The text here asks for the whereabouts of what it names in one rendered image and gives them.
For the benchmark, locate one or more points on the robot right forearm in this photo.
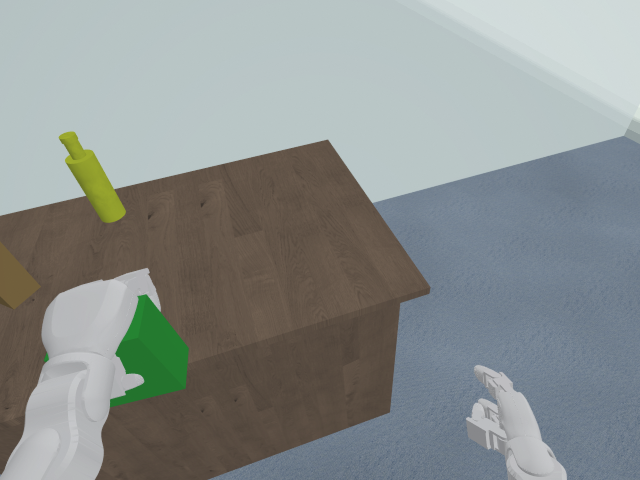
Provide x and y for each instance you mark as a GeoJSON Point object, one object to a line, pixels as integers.
{"type": "Point", "coordinates": [528, 458]}

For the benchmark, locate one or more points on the robot left forearm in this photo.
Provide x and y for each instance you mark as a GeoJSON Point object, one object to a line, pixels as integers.
{"type": "Point", "coordinates": [64, 418]}

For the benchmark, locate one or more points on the sponge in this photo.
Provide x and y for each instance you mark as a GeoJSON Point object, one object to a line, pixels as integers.
{"type": "Point", "coordinates": [152, 349]}

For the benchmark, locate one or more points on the robot right hand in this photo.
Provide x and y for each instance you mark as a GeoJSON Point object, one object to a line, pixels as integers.
{"type": "Point", "coordinates": [512, 416]}

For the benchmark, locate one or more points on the table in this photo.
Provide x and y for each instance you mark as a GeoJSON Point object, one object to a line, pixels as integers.
{"type": "Point", "coordinates": [277, 272]}

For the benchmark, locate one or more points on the robot left hand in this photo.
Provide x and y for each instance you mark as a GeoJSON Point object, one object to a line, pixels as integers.
{"type": "Point", "coordinates": [95, 317]}

